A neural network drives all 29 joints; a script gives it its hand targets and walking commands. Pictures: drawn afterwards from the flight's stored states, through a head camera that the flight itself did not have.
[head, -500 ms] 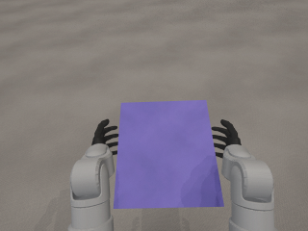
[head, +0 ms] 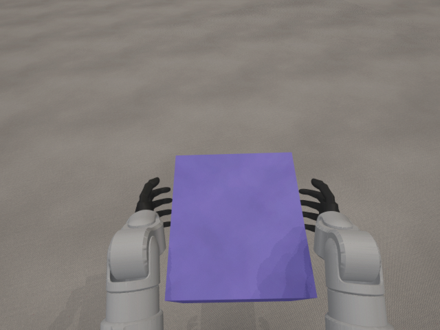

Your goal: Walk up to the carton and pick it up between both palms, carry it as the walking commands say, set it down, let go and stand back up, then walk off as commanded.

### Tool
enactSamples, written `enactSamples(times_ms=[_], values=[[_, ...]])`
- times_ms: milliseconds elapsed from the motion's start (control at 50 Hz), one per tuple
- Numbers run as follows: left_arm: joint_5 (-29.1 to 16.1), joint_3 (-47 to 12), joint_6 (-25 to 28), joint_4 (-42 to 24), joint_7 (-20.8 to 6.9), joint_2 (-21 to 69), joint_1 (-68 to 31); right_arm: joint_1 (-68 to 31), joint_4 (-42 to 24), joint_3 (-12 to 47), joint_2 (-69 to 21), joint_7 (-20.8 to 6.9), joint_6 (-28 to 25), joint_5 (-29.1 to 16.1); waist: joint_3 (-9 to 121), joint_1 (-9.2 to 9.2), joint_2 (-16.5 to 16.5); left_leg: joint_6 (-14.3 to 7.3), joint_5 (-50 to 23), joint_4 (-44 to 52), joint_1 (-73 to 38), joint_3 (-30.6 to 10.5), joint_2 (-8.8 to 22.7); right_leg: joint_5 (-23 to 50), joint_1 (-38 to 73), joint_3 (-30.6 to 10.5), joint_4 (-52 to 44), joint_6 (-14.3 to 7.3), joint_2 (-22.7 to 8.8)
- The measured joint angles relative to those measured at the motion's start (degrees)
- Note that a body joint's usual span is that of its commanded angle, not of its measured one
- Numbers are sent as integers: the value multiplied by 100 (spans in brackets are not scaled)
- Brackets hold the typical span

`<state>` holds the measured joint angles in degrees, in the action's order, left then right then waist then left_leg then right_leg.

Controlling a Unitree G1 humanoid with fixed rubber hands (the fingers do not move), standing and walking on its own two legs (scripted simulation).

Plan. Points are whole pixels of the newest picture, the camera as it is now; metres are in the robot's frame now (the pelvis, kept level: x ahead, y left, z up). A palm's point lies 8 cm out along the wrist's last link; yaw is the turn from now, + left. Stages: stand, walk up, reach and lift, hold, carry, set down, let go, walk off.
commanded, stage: carry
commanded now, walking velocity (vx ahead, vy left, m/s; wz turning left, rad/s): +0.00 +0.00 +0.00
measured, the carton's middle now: (235, 230) +0.30 +0.00 +0.00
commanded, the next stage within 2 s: hold in 1.72 s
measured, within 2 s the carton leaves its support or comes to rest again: neither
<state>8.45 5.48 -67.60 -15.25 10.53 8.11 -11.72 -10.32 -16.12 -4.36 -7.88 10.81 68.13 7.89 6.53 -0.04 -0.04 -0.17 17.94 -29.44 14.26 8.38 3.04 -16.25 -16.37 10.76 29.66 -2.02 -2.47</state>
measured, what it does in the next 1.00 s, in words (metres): stands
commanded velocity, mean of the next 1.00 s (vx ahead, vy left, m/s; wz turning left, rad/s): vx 0.00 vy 0.00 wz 0.00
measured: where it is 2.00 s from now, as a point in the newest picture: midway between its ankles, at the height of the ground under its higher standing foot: outside the picture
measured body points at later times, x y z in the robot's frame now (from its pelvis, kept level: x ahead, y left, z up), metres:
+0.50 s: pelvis -0.02 +0.00 +0.00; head -0.03 +0.01 +0.45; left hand +0.27 +0.16 +0.06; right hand +0.27 -0.15 +0.06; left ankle -0.03 +0.11 -0.74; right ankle -0.01 -0.09 -0.74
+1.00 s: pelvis -0.03 +0.00 +0.00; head -0.04 +0.01 +0.45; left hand +0.26 +0.16 +0.05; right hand +0.26 -0.15 +0.05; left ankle -0.03 +0.11 -0.74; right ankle -0.01 -0.09 -0.74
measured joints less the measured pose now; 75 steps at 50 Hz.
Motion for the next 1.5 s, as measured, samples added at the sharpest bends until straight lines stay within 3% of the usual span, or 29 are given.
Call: enactSamples(times_ms=[220,620,1500], values=[[80,186,552,715,-130,29,-162,-172,746,-222,-27,-124,-566,79,-38,14,-19,-36,-153,37,74,-3,-21,172,-60,-9,-65,-6,-15],[-19,184,1510,1157,-262,-30,166,61,1301,-248,12,-271,-1543,27,-232,33,-73,-69,-230,20,145,-33,-42,262,-109,-15,-75,-2,-32],[227,332,2216,1936,-517,-25,113,73,1982,-363,16,-558,-2184,284,-220,25,-63,-26,-340,10,207,-71,1,380,-161,-59,-99,-52,24]])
